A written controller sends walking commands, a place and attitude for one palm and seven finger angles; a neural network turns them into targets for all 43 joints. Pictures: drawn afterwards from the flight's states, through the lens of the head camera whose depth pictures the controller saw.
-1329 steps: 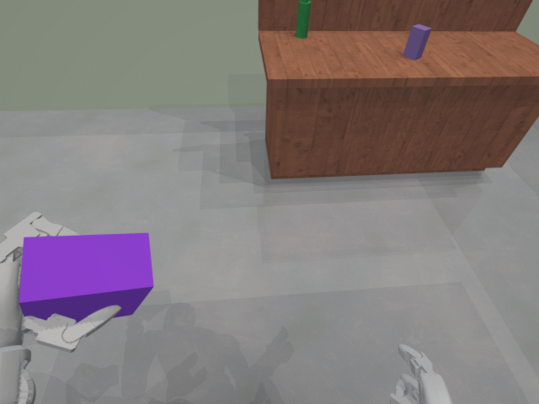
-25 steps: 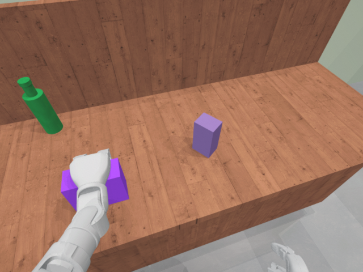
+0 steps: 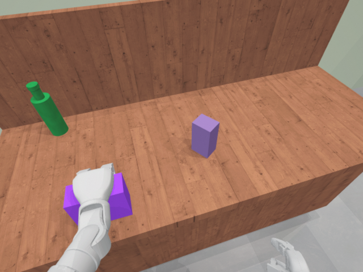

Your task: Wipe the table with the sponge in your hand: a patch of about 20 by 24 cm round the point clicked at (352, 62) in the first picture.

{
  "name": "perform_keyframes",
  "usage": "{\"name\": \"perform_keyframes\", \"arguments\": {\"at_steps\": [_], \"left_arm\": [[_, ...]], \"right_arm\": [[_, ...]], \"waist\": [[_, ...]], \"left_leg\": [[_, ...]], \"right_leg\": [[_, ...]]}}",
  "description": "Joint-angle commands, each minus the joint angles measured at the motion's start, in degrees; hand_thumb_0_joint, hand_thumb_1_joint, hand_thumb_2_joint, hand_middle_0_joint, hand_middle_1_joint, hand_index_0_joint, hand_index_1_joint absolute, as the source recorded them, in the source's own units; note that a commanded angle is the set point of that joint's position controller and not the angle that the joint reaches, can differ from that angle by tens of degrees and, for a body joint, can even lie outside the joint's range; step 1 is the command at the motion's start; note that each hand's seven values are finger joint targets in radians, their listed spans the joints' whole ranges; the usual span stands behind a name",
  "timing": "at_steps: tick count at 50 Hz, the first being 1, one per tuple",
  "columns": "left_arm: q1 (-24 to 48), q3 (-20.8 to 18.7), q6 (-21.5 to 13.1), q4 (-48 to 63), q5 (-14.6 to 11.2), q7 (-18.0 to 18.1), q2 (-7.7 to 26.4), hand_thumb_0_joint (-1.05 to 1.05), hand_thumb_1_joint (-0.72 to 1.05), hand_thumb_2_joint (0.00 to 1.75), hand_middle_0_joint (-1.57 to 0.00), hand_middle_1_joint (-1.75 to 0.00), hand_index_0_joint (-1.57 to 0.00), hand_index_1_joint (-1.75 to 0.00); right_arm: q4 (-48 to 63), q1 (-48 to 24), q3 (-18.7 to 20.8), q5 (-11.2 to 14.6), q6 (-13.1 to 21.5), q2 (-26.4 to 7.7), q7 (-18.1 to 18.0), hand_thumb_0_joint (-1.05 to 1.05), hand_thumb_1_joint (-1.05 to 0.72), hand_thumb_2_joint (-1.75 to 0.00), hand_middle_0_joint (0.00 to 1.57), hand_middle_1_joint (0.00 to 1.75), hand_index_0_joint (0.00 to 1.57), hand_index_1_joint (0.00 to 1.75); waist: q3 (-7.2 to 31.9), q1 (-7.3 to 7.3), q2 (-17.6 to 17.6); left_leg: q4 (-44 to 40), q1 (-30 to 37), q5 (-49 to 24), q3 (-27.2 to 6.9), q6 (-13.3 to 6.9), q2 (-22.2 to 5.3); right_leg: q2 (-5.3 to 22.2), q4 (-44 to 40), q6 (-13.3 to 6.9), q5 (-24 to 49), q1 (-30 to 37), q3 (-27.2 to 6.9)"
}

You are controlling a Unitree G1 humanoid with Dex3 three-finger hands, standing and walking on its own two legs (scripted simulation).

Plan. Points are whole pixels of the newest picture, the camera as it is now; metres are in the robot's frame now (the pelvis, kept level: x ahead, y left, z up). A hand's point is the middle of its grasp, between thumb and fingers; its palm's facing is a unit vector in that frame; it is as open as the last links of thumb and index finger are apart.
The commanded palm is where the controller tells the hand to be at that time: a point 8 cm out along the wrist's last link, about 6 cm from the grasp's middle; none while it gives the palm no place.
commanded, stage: wipe back along the middle lane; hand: left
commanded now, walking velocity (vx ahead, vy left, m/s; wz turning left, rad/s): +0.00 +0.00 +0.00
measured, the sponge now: (102, 204) +0.28 +0.25 -0.06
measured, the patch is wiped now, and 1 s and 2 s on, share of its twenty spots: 0.65 0.85 0.90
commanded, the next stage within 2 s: slide across to the third lane in 0.44 s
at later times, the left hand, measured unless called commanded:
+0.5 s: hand (103, 199) +0.28 +0.23 -0.02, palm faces -0.08 -0.03 -1.00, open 10.0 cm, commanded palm +0.24 +0.21 +0.01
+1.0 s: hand (112, 198) +0.28 +0.21 -0.02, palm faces -0.08 -0.03 -1.00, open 10.0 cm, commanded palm +0.26 +0.17 +0.03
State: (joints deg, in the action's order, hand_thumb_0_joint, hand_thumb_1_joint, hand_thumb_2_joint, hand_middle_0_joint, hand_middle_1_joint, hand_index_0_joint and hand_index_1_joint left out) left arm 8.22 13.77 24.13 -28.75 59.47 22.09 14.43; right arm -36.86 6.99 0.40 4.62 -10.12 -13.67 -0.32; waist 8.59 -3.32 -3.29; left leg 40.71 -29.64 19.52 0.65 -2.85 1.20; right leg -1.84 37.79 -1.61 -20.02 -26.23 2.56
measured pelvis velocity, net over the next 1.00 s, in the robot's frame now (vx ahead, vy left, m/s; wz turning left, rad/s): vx -0.01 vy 0.00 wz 0.01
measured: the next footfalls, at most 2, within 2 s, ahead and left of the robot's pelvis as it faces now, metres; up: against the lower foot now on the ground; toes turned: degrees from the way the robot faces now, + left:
none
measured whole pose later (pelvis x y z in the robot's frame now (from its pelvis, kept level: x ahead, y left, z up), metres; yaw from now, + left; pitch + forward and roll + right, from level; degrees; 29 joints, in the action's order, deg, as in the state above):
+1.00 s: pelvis -0.01 +0.00 +0.00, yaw +1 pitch +7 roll -1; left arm 9.7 19.0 24.4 -29.0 58.7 21.4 12.2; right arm -38.1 5.2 1.4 4.7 -8.9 -13.3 -0.3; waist 7.3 -4.4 -4.0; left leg 39.6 -28.1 18.6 0.0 -2.6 1.6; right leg -1.6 37.2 -1.8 -19.6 -24.6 3.1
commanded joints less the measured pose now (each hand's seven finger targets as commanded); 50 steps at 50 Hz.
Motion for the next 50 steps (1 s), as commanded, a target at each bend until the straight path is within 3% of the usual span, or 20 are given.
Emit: {"name": "perform_keyframes", "arguments": {"at_steps": [1,2,6,7,11,13,16,24,26,28,31,34,36,37,38,41,44,46,48,50], "left_arm": [[0.2,1.1,-0.3,3.8,-1.6,-2.4,0.1,0.0,0.1,1.3,-1.2,-1.6,-1.2,-1.6],[-0.3,2.5,0.0,4.5,-1.9,-2.4,-1.0,0.0,0.1,1.3,-1.2,-1.6,-1.2,-1.6],[1.1,-1.3,0.3,4.0,-1.6,-2.2,2.9,0.0,0.1,1.3,-1.2,-1.6,-1.2,-1.6],[1.3,0.9,0.3,4.5,-1.8,-2.3,0.8,0.0,0.1,1.3,-1.2,-1.6,-1.2,-1.6],[1.5,-1.0,0.0,3.5,-1.3,-2.4,2.5,0.0,0.1,1.3,-1.2,-1.6,-1.2,-1.6],[1.2,0.3,-0.3,3.3,-1.6,-2.6,1.1,0.0,0.1,1.3,-1.2,-1.6,-1.2,-1.6],[1.0,-2.8,-0.9,3.1,-1.5,-2.5,3.8,0.0,0.1,1.3,-1.2,-1.6,-1.2,-1.6],[0.5,-1.6,-1.7,3.2,-1.4,-2.5,2.6,0.0,0.1,1.3,-1.2,-1.6,-1.2,-1.6],[0.8,-4.0,-1.6,3.2,-1.3,-2.4,5.1,0.0,0.1,1.3,-1.2,-1.6,-1.2,-1.6],[2.5,-1.6,-1.5,4.0,-1.5,-2.5,2.7,0.0,0.1,1.3,-1.2,-1.6,-1.2,-1.6],[3.8,-2.3,-1.4,5.5,-1.8,-2.6,3.6,0.0,0.1,1.3,-1.2,-1.6,-1.2,-1.6],[5.7,1.1,-1.7,6.8,-2.0,-2.9,0.9,0.0,0.1,1.3,-1.2,-1.6,-1.2,-1.6],[7.4,-0.2,-2.2,8.7,-2.0,-2.6,2.2,0.0,0.1,1.3,-1.2,-1.6,-1.2,-1.6],[7.0,2.2,-2.4,9.9,-2.5,-2.5,-0.2,0.0,0.1,1.3,-1.2,-1.6,-1.2,-1.6],[7.4,3.9,-2.5,9.1,-2.3,-2.7,-1.6,0.0,0.1,1.3,-1.2,-1.6,-1.2,-1.6],[9.9,2.7,-2.8,8.8,-2.3,-2.2,-0.5,0.0,0.1,1.3,-1.2,-1.6,-1.2,-1.6],[9.4,6.6,-2.9,8.2,-2.4,-1.9,-4.7,0.0,0.1,1.3,-1.2,-1.6,-1.2,-1.6],[11.3,4.8,-2.6,7.5,-2.2,-1.3,-2.9,0.0,0.1,1.3,-1.2,-1.6,-1.2,-1.6],[14.2,8.4,-2.1,6.5,-2.0,-1.1,-6.3,0.0,0.1,1.3,-1.2,-1.6,-1.2,-1.6],[17.4,8.7,-1.7,4.4,-1.5,-0.6,-6.6,0.0,0.1,1.3,-1.2,-1.6,-1.2,-1.6]], "right_arm": [[9.2,-8.3,2.5,-0.1,2.8,-7.2,0.1,0.0,-0.9,-0.9,0.2,0.3,0.2,0.3],[9.5,-8.5,2.4,-0.1,2.8,-7.0,0.0,0.0,-0.9,-0.9,0.2,0.3,0.2,0.3],[8.7,-8.4,2.4,0.0,2.8,-7.5,-0.6,0.0,-0.9,-0.9,0.2,0.3,0.2,0.3],[9.1,-8.5,2.2,0.0,2.9,-7.2,-0.7,0.0,-0.9,-0.9,0.2,0.3,0.2,0.3],[8.6,-8.3,2.3,0.0,3.1,-7.3,-0.9,0.0,-0.9,-0.9,0.2,0.3,0.2,0.3],[8.8,-7.9,2.4,0.0,3.3,-7.1,-1.0,0.0,-0.9,-0.9,0.2,0.3,0.2,0.3],[8.5,-7.6,2.5,-0.1,3.4,-7.5,-1.3,0.0,-0.9,-0.9,0.2,0.3,0.2,0.3],[8.6,-7.0,2.6,-0.2,3.9,-7.3,-1.4,0.0,-0.9,-0.9,0.2,0.3,0.2,0.3],[8.4,-7.3,2.6,-0.1,3.8,-7.6,-1.6,0.0,-0.9,-0.9,0.2,0.3,0.2,0.3],[8.6,-7.2,2.6,-0.1,3.9,-7.3,-1.6,0.0,-0.9,-0.9,0.2,0.3,0.2,0.3],[8.5,-7.7,2.8,-0.1,3.9,-7.3,-1.6,0.0,-0.9,-0.9,0.2,0.3,0.2,0.3],[8.8,-8.1,2.6,-0.1,4.0,-6.9,-1.6,0.0,-0.9,-0.9,0.2,0.3,0.2,0.3],[8.6,-8.4,2.9,-0.1,4.1,-6.9,-1.4,0.0,-0.9,-0.9,0.2,0.3,0.2,0.3],[9.1,-8.6,3.0,-0.1,4.3,-6.6,-1.3,0.0,-0.9,-0.9,0.2,0.3,0.2,0.3],[8.9,-8.5,2.8,0.0,4.4,-6.4,-1.0,0.0,-0.9,-0.9,0.2,0.3,0.2,0.3],[8.2,-8.8,3.0,-0.1,4.3,-6.6,-0.8,0.0,-0.9,-0.9,0.2,0.3,0.2,0.3],[8.3,-9.3,3.0,-0.1,4.3,-6.1,-0.2,0.0,-0.9,-0.9,0.2,0.3,0.2,0.3],[7.8,-9.9,3.0,-0.1,4.0,-6.4,-0.1,0.0,-0.9,-0.9,0.2,0.3,0.2,0.3],[7.7,-10.3,2.9,0.1,3.8,-5.8,0.2,0.0,-0.9,-0.9,0.2,0.3,0.2,0.3],[6.9,-10.3,2.9,0.1,3.5,-5.9,0.4,0.0,-0.9,-0.9,0.2,0.3,0.2,0.3]], "waist": [[6.3,0.36,7.6],[6.4,0.54,6.9],[5.6,0.47,8.3],[5.9,0.77,7.7],[6.5,0.32,6.9],[6.5,0.78,7.9],[7.6,0.28,8.6],[7.4,0.92,8.7],[7.5,0.45,8.1],[7.4,1.16,8.0],[8.0,0.98,7.7],[7.7,1.77,6.7],[9.4,1.47,5.9],[10.1,1.53,5.0],[9.1,1.88,6.0],[8.7,1.9,7.2],[8.5,1.83,6.8],[8.3,1.56,7.5],[7.2,2.21,6.8],[7.7,2.24,6.4]], "left_leg": [[-5.3,6.8,-12.0,-4.2,1.1,-0.2],[-5.2,7.1,-11.7,-3.7,0.9,-0.2],[-5.2,6.0,-10.4,-3.6,0.9,0.3],[-5.3,6.2,-10.0,-3.1,0.8,0.3],[-5.0,6.2,-10.9,-3.3,0.9,0.5],[-4.5,6.2,-11.0,-2.7,0.6,0.6],[-4.4,5.7,-11.3,-2.9,0.7,0.7],[-3.9,5.4,-11.8,-2.1,0.5,0.7],[-4.1,5.2,-11.5,-2.5,0.6,0.8],[-4.0,5.6,-11.4,-2.1,0.4,0.7],[-4.5,6.4,-11.2,-2.6,0.4,0.5],[-4.8,7.6,-11.1,-2.6,0.3,0.3],[-5.0,9.1,-12.2,-3.4,0.3,0.0],[-5.0,9.9,-12.7,-3.1,0.2,-0.1],[-5.1,10.0,-12.7,-3.5,0.2,-0.3],[-5.8,10.4,-12.5,-4.3,0.3,-0.6],[-5.8,11.1,-13.3,-4.2,0.4,-0.9],[-6.2,10.9,-12.8,-4.7,0.6,-1.0],[-6.5,11.2,-11.8,-5.0,0.7,-1.1],[-6.6,11.5,-11.0,-5.0,0.8,-1.2]], "right_leg": [[-0.9,-5.0,-3.0,14.2,2.4,-2.2],[-0.8,-5.2,-2.9,13.8,2.6,-1.9],[-0.8,-5.6,-2.9,14.7,2.9,-3.4],[-0.6,-5.6,-2.7,14.3,3.2,-2.8],[-0.7,-5.4,-2.9,15.7,3.1,-3.7],[-0.3,-5.6,-2.5,16.7,3.4,-3.2],[-0.5,-5.4,-2.7,18.2,4.1,-4.5],[-0.1,-5.2,-2.3,19.9,4.2,-4.1],[-0.2,-5.5,-2.4,19.5,4.2,-4.7],[0.0,-5.5,-2.2,19.2,3.9,-3.9],[-0.2,-6.1,-2.3,18.2,4.1,-4.4],[-0.1,-6.2,-2.2,16.6,3.6,-3.3],[-0.4,-6.1,-2.4,16.8,3.8,-3.5],[-0.3,-5.8,-2.3,16.6,4.2,-2.6],[-0.3,-5.9,-2.3,16.0,3.4,-2.0],[-0.6,-6.2,-2.5,15.1,2.9,-2.3],[-0.6,-5.8,-2.5,15.0,2.4,-1.3],[-0.7,-6.0,-2.7,14.4,2.3,-1.6],[-0.7,-5.8,-2.6,12.2,0.8,-0.5],[-0.9,-5.6,-2.8,11.0,0.1,-0.3]]}}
